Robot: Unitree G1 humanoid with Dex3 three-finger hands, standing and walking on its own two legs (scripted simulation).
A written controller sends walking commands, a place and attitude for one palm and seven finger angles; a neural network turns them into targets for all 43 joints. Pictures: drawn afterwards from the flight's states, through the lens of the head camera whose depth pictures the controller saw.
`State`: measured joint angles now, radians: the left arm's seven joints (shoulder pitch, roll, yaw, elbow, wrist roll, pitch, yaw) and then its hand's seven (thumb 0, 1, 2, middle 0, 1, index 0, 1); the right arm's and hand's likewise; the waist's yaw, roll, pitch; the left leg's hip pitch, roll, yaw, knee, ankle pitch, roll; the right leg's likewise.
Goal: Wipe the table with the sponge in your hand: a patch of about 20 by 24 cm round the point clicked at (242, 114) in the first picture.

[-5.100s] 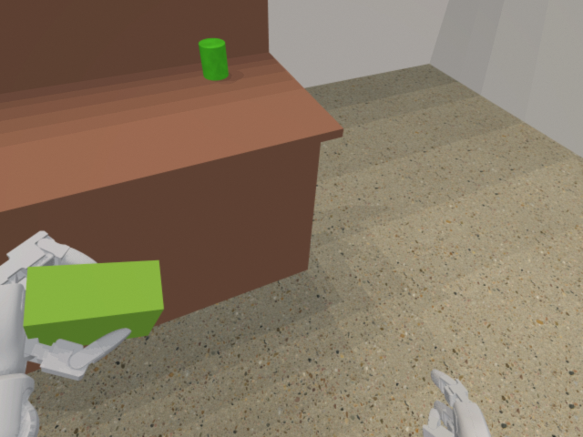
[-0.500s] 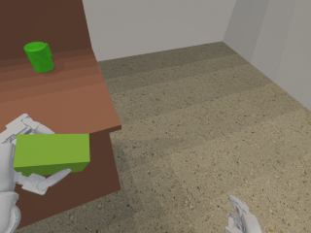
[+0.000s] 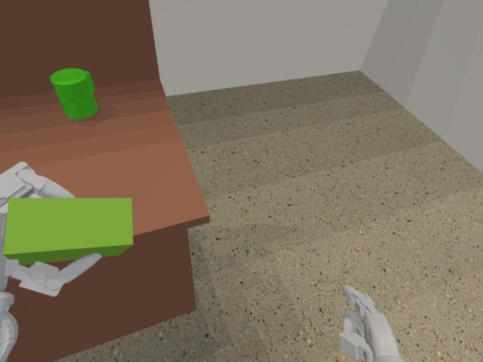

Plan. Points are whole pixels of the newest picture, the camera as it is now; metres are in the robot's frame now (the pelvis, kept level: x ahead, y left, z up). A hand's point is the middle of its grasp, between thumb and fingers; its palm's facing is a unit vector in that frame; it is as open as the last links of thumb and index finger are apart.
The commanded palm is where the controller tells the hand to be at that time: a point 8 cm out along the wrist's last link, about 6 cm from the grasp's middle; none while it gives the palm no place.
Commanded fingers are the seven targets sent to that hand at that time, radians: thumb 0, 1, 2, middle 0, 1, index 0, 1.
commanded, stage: shuffle to correct the standing spot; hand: left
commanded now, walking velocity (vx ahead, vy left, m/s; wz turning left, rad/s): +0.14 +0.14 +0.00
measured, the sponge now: (90, 231) +0.23 +0.21 +0.16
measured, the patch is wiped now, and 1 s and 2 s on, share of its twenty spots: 0.00 0.00 0.00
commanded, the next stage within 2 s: come to a stop and stand still in 0.86 s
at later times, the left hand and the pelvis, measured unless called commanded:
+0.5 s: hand (35, 224) +0.22 +0.27 +0.17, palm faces +0.39 -0.85 -0.37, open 9.8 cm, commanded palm +0.17 +0.31 +0.19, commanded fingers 0.00 0.10 1.30 -1.20 -1.60 -1.20 -1.60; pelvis +0.01 +0.03 +0.00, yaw +1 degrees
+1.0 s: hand out of the picture +0.28 +0.36 +0.17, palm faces +0.47 -0.80 -0.38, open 9.8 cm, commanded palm +0.22 +0.39 +0.19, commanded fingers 0.00 0.10 1.30 -1.20 -1.60 -1.20 -1.60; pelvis +0.07 +0.10 -0.01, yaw +2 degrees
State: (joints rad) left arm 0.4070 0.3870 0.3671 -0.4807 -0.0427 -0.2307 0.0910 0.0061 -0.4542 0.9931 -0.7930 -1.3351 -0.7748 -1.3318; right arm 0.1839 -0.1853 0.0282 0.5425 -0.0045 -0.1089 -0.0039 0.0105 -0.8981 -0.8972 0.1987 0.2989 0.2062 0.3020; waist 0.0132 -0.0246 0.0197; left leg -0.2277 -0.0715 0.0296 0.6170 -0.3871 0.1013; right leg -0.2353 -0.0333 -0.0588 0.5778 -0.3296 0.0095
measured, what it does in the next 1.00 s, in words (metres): steps to the left: left foot, then right foot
